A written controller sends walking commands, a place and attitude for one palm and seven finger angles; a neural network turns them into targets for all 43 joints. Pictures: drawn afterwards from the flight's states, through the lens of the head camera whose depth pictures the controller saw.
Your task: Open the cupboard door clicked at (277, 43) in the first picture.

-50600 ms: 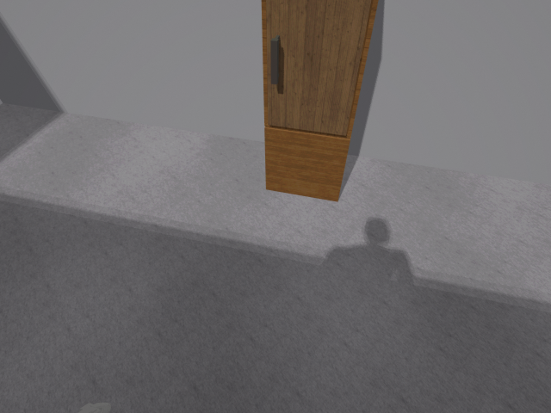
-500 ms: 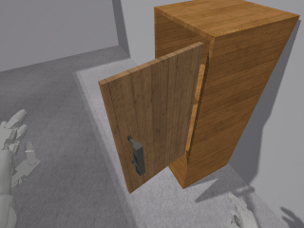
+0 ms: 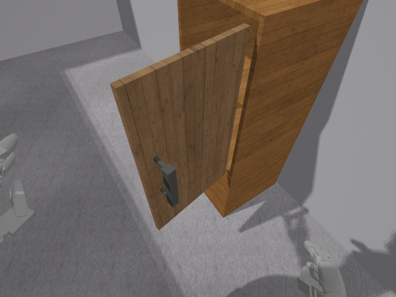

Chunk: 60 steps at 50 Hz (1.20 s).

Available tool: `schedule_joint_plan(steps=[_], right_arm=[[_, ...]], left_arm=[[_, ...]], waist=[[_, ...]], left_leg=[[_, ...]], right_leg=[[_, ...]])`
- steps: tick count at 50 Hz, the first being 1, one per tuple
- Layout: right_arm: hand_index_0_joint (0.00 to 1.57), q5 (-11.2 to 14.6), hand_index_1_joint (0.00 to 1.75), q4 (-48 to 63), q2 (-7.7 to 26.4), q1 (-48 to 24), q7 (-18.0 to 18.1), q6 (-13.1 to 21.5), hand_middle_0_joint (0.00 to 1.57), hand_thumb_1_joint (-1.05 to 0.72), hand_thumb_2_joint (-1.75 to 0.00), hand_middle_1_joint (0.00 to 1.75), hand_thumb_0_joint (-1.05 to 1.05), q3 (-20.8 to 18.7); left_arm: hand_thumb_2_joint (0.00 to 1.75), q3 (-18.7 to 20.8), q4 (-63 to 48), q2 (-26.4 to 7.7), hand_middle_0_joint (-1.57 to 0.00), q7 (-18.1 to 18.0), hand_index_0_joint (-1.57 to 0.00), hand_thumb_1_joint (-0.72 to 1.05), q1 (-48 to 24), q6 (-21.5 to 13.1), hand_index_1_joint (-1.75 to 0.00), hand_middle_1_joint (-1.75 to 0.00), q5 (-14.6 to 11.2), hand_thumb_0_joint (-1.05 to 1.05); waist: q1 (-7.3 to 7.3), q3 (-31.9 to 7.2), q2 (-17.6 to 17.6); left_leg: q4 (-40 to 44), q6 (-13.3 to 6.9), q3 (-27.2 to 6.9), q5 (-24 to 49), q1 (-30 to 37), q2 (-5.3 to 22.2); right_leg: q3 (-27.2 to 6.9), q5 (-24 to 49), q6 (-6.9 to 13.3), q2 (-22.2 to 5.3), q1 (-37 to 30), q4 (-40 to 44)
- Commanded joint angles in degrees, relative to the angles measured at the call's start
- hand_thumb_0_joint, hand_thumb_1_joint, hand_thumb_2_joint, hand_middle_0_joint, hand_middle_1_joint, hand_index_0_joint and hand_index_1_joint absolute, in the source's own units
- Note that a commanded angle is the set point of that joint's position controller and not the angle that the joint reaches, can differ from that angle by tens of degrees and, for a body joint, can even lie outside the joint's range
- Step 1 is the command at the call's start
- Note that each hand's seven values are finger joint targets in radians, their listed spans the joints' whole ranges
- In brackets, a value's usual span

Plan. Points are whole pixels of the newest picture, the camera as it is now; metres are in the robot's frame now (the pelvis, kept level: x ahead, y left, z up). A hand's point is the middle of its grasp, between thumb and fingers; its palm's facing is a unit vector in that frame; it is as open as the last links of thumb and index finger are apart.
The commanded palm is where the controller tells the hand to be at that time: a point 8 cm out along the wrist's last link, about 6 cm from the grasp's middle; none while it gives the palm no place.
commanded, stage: step back with the hand held close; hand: left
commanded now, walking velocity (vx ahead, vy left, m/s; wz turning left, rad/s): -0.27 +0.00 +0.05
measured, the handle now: (165, 182) +0.39 +0.11 -0.05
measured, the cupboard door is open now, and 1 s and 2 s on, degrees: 100 100 100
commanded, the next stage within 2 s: stop stepping back and stand still in 0.72 s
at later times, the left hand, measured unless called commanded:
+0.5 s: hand out of the picture +0.10 +0.29 +0.15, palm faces +0.47 -0.76 -0.44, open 7.4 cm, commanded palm +0.03 +0.33 +0.17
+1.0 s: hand out of the picture +0.05 +0.26 +0.16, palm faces +0.30 -0.84 -0.45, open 7.4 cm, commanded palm -0.02 +0.31 +0.17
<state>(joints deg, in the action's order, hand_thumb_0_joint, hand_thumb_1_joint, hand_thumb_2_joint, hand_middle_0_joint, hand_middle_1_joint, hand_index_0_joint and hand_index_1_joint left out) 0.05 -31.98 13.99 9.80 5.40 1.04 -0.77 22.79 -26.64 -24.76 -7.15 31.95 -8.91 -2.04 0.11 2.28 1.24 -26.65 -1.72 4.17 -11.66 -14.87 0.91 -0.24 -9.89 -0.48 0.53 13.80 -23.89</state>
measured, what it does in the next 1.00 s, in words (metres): walks backwards: right foot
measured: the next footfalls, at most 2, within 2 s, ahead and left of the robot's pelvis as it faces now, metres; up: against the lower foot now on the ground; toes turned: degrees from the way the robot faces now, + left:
right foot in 0.78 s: -0.23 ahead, -0.11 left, +0.00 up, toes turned +2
right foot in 1.14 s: -0.18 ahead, -0.06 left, +0.00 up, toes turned -7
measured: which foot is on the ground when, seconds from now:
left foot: down 0.00-1.00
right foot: down 0.00-0.50, up 0.52-0.76, down 0.78-0.90, up 0.92-1.00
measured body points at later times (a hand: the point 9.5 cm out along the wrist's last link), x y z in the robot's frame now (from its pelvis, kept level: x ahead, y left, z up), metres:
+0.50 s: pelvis -0.09 +0.02 -0.02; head -0.07 +0.04 +0.43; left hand +0.07 +0.33 +0.17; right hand +0.10 -0.21 -0.09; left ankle +0.03 +0.10 -0.74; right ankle -0.02 -0.13 -0.74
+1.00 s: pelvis -0.18 +0.02 +0.00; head -0.17 +0.05 +0.44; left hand +0.03 +0.30 +0.19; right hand -0.03 -0.23 -0.07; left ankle -0.08 +0.09 -0.74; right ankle -0.24 -0.09 -0.70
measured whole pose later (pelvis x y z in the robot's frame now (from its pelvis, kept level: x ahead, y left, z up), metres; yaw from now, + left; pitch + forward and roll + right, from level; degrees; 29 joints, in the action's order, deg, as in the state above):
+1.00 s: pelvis -0.18 +0.02 +0.00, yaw -4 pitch +0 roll -1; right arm -0.8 -35.9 10.0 10.7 3.5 8.1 0.9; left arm 24.6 -29.2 -27.5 -7.4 28.6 -9.9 -3.0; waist 1.9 1.0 -3.0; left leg -24.5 -4.1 3.9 -4.2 -20.7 -0.6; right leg -2.1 -29.3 0.3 3.9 16.6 -46.6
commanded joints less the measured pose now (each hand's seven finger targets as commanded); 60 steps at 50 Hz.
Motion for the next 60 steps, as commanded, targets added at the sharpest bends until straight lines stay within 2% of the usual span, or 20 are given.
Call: schedule_joint_plan(steps=[1, 12, 17, 21, 26, 29, 34, 36, 38, 40, 42, 44, 45, 47, 49, 54, 56, 57, 58, 60], right_arm=[[0.20, 0.3, 0.30, 9.3, 6.1, -4.9, 0.2, 3.2, 0.20, -0.90, -0.90, 0.30, 0.00, -2.3], [0.20, -0.7, 0.30, 9.8, 7.2, -3.7, 0.4, 7.3, 0.20, -0.90, -0.90, 0.30, 0.00, -2.7], [0.20, -0.3, 0.30, 6.6, 5.5, -0.9, -0.7, 8.9, 0.20, -0.90, -0.90, 0.30, 0.00, -2.5], [0.20, -0.1, 0.30, 5.2, 5.4, -2.0, -0.3, 8.5, 0.20, -0.90, -0.90, 0.30, 0.00, -2.4], [0.20, -0.9, 0.30, 7.0, 7.3, -5.4, 0.5, 9.4, 0.20, -0.90, -0.90, 0.30, 0.00, -2.7], [0.20, -1.1, 0.30, 5.7, 5.3, -4.9, -1.2, 10.3, 0.20, -0.90, -0.90, 0.30, 0.00, -3.5], [0.20, -1.1, 0.30, 3.3, 4.7, -4.3, -2.3, 10.2, 0.20, -0.90, -0.90, 0.30, 0.00, -2.4], [0.20, -1.4, 0.30, 2.5, 4.4, -3.7, -2.4, 9.4, 0.20, -0.90, -0.90, 0.30, 0.00, -2.5], [0.20, -1.4, 0.30, 1.3, 3.7, -3.9, -2.1, 8.2, 0.20, -0.90, -0.90, 0.30, 0.00, -2.0], [0.20, -0.9, 0.30, 1.8, 3.6, -5.6, -1.6, 9.3, 0.20, -0.90, -0.90, 0.30, 0.00, -1.7], [0.20, 0.3, 0.30, 4.1, 3.7, -5.4, -0.1, 7.7, 0.20, -0.90, -0.90, 0.30, 0.00, -1.0], [0.20, 0.6, 0.30, 4.7, 6.0, -4.4, -0.1, 7.9, 0.20, -0.90, -0.90, 0.30, 0.00, -1.5], [0.20, 0.7, 0.30, 4.3, 5.9, -2.9, -1.0, 9.1, 0.20, -0.90, -0.90, 0.30, 0.00, -2.0], [0.20, -0.7, 0.30, 4.9, 4.3, -2.8, -1.7, 10.8, 0.20, -0.90, -0.90, 0.30, 0.00, -1.6], [0.20, -1.1, 0.30, 5.1, 3.7, -2.6, -1.5, 10.9, 0.20, -0.90, -0.90, 0.30, 0.00, -1.0], [0.20, -1.4, 0.30, 5.6, 4.7, -2.3, -0.7, 9.4, 0.20, -0.90, -0.90, 0.30, 0.00, -1.6], [0.20, -1.4, 0.30, 5.0, 4.2, -1.7, -0.2, 8.5, 0.20, -0.90, -0.90, 0.30, 0.00, -1.9], [0.20, -1.6, 0.30, 4.1, 4.9, -1.7, -0.1, 7.7, 0.20, -0.90, -0.90, 0.30, 0.00, -2.2], [0.20, -2.5, 0.30, 2.4, 5.4, -0.9, -0.2, 7.2, 0.20, -0.90, -0.90, 0.30, 0.00, -2.1], [0.20, -1.1, 0.30, 1.4, 5.2, 0.9, -0.4, 7.8, 0.20, -0.90, -0.90, 0.30, 0.00, -2.0]], left_arm=[[0.90, 8.4, -10.8, -9.1, -0.20, -2.0, -0.20, 0.90, 0.1, -4.1, -0.30, -0.30, -0.1, 0.00], [0.90, 11.0, -14.5, -8.7, -0.20, -2.9, -0.20, 0.90, -4.5, -7.2, -0.30, -0.30, 3.2, 0.00], [0.90, 8.0, -13.6, -7.7, -0.20, -2.4, -0.20, 0.90, -3.9, -8.2, -0.30, -0.30, 0.8, 0.00], [0.90, 8.0, -15.8, -10.1, -0.20, -3.0, -0.20, 0.90, -6.6, -7.8, -0.30, -0.30, 0.6, 0.00], [0.90, 13.0, -15.6, -10.9, -0.20, -2.4, -0.20, 0.90, -5.8, -9.1, -0.30, -0.30, 1.7, 0.00], [0.90, 11.3, -14.9, -9.5, -0.20, -2.2, -0.20, 0.90, -4.9, -8.2, -0.30, -0.30, 0.4, 0.00], [0.90, 6.3, -14.7, -7.5, -0.20, -2.7, -0.20, 0.90, -4.6, -6.8, -0.30, -0.30, -2.2, 0.00], [0.90, 6.2, -15.3, -8.8, -0.20, -2.5, -0.20, 0.90, -7.4, -8.1, -0.30, -0.30, -1.9, 0.00], [0.90, 9.0, -15.9, -14.6, -0.20, -3.4, -0.20, 0.90, -12.0, -9.4, -0.30, -0.30, -0.6, 0.00], [0.90, 7.4, -13.7, -13.8, -0.20, -3.1, -0.20, 0.90, -15.4, -9.6, -0.30, -0.30, 0.7, 0.00], [0.90, 8.5, -10.9, -13.0, -0.20, -2.0, -0.20, 0.90, -10.0, -5.9, -0.30, -0.30, 0.4, 0.00], [0.90, 8.9, -14.6, -11.9, -0.20, -1.0, -0.20, 0.90, -6.3, -4.4, -0.30, -0.30, -1.2, 0.00], [0.90, 7.9, -16.1, -12.0, -0.20, -0.3, -0.20, 0.90, -7.0, -4.9, -0.30, -0.30, -1.6, 0.00], [0.90, 9.8, -16.0, -11.7, -0.20, -1.2, -0.20, 0.90, -1.5, -5.3, -0.30, -0.30, -1.9, 0.00], [0.90, 10.5, -18.1, -11.3, -0.20, -2.1, -0.20, 0.90, 2.4, -4.9, -0.30, -0.30, -1.4, 0.00], [0.90, 9.6, -15.3, -9.9, -0.20, -3.1, -0.20, 0.90, 6.1, -3.1, -0.30, -0.30, -0.5, 0.00], [0.90, 9.6, -14.7, -11.5, -0.20, -2.9, -0.20, 0.90, 3.6, -2.8, -0.30, -0.30, -0.1, 0.00], [0.90, 11.0, -15.1, -13.4, -0.20, -2.8, -0.20, 0.90, 0.9, -3.1, -0.30, -0.30, -0.1, 0.00], [0.90, 12.3, -15.0, -14.6, -0.20, -2.9, -0.20, 0.90, -4.1, -3.7, -0.30, -0.30, -0.3, 0.00], [0.90, 7.9, -9.2, -10.4, -0.20, -2.6, -0.20, 0.90, -8.1, -3.4, -0.30, -0.30, 0.2, 0.00]], waist=[[-0.58, -8.3, 0.3], [-0.95, -4.2, 10.2], [1.15, -5.8, -3.1], [1.31, -6.5, -4.1], [-0.88, -7.7, 18.5], [-1.51, -8.9, 8.8], [-0.73, -10.5, 12.1], [-0.67, -10.7, 6.9], [-0.13, -9.8, -8.1], [-0.77, -11.4, -15.3], [0.64, -8.9, -13.5], [0.08, -14.8, 10.2], [-0.14, -15.3, 15.9], [-0.86, -12.1, 10.7], [-0.52, -9.9, 9.7], [-0.33, -5.7, 13.4], [0.66, -5.3, -1.9], [0.66, -5.0, -8.4], [0.60, -3.7, -10.2], [1.82, -4.3, -8.4]], left_leg=[[4.8, -0.3, -4.1, 4.3, -2.8, 3.2], [15.0, -6.2, -14.4, -30.9, -32.4, 11.8], [-5.2, 0.4, -4.4, -11.2, -5.5, 0.3], [-8.4, 1.7, -4.4, -6.9, 4.4, -1.3], [25.8, -6.5, -25.8, -38.5, -27.8, 17.7], [20.1, -6.3, -18.2, -22.8, -16.2, 16.2], [20.0, -0.1, -10.2, -13.7, -3.4, 13.5], [10.1, 3.3, -7.5, -5.5, 3.0, 10.4], [-16.4, 4.7, -4.0, -3.3, 6.4, 2.6], [-22.3, 4.1, -2.7, -9.1, -3.9, -2.6], [-10.3, 2.9, -0.4, 1.3, -1.4, -2.9], [3.2, -1.6, -11.0, 37.9, 15.9, 7.0], [9.5, -3.1, -17.9, 31.5, 15.7, 12.8], [17.7, -4.2, -25.4, -2.9, 6.6, 15.9], [23.1, -1.3, -19.5, -20.9, -0.6, 12.9], [20.9, 2.2, -7.1, -26.0, -16.1, 6.3], [1.2, 2.9, -2.1, -16.1, -8.6, 0.7], [-17.5, 3.3, -3.0, -9.9, -3.2, -1.4], [-28.5, 3.4, -4.1, -8.1, -6.6, -0.5], [-35.6, 3.4, -5.5, -8.2, -13.0, 0.1]], right_leg=[[-2.5, 11.1, 0.0, -2.3, -5.9, 0.9], [-0.4, 1.4, -1.2, 3.8, -20.6, -20.0], [-13.3, 1.5, 3.8, -5.4, 6.7, 2.3], [-10.4, -3.9, 3.8, -5.9, 15.5, 5.6], [-0.1, -10.0, -1.3, 8.3, -14.5, -30.7], [-0.6, -17.4, 0.6, 6.1, -4.3, -37.5], [2.8, -22.8, 2.8, 4.2, -2.6, -10.9], [-3.5, -16.0, 5.4, -0.9, 0.8, 7.2], [-24.1, -2.1, 11.1, -19.2, 15.3, 16.1], [-13.4, 34.1, 9.0, -15.8, 2.5, 5.5], [-3.3, 45.2, 4.0, -9.1, -2.2, -4.0], [2.2, 9.8, -1.7, 1.4, 5.9, -18.0], [-0.8, -21.9, -0.1, 3.2, 6.4, -25.3], [-3.5, -23.5, 0.6, 2.9, 7.0, -28.8], [-0.3, -18.5, 0.9, 3.0, 1.1, -23.7], [7.8, -16.3, 2.2, 5.0, -16.0, -5.0], [-0.7, -17.0, 4.8, -4.1, -5.8, 8.7], [-16.9, -28.5, 9.5, -15.4, 9.7, 16.7], [-20.4, -28.5, 12.3, -21.7, 14.8, 18.0], [-20.3, -36.6, 9.9, -19.0, 13.0, 17.0]])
